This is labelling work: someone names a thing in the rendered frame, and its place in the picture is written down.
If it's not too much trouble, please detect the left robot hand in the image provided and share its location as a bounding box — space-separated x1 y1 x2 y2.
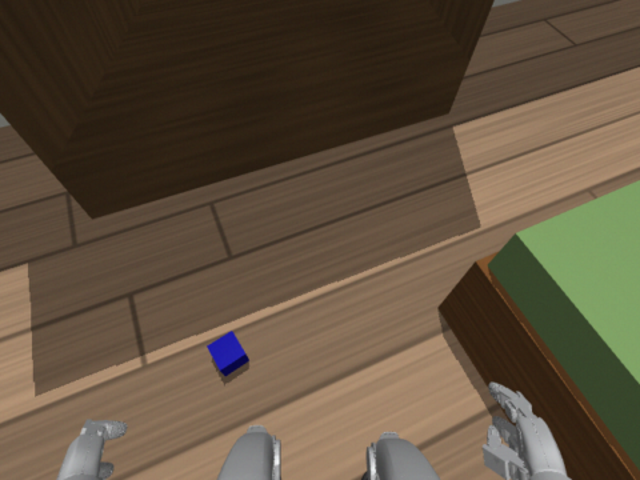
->
56 419 127 480

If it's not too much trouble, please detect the bed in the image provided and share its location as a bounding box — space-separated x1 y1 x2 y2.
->
438 180 640 480

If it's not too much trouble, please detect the cube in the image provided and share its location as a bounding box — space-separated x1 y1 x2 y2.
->
207 331 249 377

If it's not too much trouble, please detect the right robot hand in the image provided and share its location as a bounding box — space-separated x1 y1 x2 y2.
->
482 382 567 480

